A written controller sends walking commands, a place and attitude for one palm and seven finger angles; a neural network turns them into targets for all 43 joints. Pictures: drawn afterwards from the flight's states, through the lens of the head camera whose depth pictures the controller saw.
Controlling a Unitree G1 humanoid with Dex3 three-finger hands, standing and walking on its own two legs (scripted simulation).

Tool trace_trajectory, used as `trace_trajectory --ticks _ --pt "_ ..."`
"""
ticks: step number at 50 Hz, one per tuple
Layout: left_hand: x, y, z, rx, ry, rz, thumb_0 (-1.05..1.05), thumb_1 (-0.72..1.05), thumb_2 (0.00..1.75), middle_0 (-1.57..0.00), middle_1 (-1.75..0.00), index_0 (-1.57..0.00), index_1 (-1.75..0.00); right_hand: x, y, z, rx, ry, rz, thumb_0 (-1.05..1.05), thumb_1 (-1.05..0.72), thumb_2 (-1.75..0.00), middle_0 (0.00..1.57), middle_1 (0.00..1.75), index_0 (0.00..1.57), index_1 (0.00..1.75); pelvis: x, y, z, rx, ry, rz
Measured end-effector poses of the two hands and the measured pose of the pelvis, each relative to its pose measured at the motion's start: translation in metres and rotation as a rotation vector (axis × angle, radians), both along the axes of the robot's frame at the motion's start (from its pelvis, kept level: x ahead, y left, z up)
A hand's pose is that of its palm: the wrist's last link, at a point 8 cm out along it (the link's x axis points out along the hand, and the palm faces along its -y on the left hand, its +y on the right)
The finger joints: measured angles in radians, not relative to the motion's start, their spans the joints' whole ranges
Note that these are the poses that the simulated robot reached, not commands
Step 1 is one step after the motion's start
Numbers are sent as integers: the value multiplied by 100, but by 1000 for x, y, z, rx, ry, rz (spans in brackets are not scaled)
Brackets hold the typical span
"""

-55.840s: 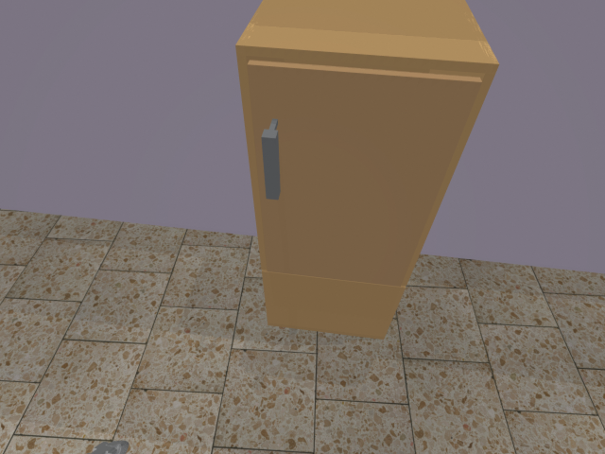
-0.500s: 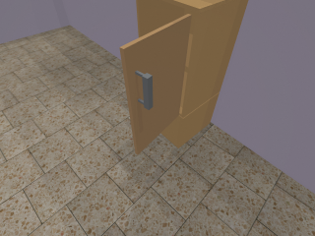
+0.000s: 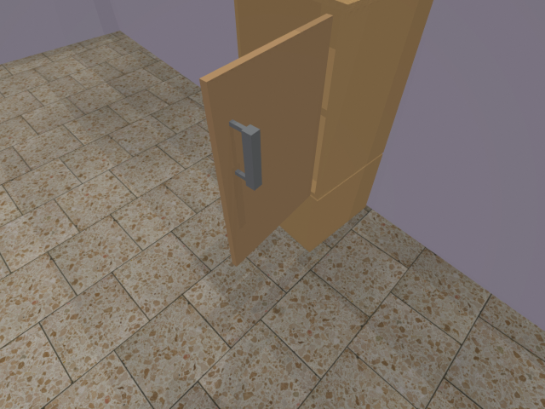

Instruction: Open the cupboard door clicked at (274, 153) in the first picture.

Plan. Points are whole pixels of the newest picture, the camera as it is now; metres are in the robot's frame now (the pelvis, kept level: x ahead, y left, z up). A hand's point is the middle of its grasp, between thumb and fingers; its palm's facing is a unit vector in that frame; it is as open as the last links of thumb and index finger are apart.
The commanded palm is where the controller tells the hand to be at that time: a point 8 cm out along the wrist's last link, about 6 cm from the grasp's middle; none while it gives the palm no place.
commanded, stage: look to check the result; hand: left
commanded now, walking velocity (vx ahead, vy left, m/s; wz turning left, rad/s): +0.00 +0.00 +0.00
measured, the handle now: (244, 155) +0.57 +0.10 +0.03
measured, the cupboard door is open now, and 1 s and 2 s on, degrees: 99 99 99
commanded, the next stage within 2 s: stand and wait in 0.18 s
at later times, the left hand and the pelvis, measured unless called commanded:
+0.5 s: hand out of the picture +0.00 +0.16 -0.17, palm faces +0.05 -0.98 -0.18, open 7.3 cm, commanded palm none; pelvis +0.02 -0.01 +0.00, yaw +0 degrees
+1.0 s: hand out of the picture +0.00 +0.15 -0.17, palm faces +0.05 -0.98 -0.19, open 7.3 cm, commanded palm none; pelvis +0.02 -0.01 +0.00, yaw +0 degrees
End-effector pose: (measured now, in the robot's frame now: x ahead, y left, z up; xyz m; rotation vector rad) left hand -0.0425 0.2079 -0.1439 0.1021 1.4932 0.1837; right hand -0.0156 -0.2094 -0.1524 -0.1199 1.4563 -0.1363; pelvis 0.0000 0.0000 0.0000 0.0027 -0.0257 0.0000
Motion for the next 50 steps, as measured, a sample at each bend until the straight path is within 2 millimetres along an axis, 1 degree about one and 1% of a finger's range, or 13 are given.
trace_trajectory --ticks 11,27,35,50 --pt "14 -6 -1 -14 -12 -6 0 91 90 -20 -30 -20 -30 13 -7 2 -15 -11 8 0 -91 -89 20 30 20 30 7 -2 0 4 5 -1" --pt "36 -2 1 7 -41 -15 0 91 90 -20 -30 -20 -30 25 -12 2 -16 -18 9 0 -91 -89 20 30 20 30 18 -5 1 10 7 -2" --pt "38 -3 2 12 -40 -18 0 91 90 -20 -30 -20 -30 29 -14 1 -16 -21 10 0 -91 -89 20 30 20 30 21 -7 1 12 7 -4" --pt "36 -8 0 6 -25 -12 0 91 90 -20 -30 -20 -30 34 -19 2 -23 -18 9 0 -90 -89 20 30 20 30 25 -11 1 12 7 -6"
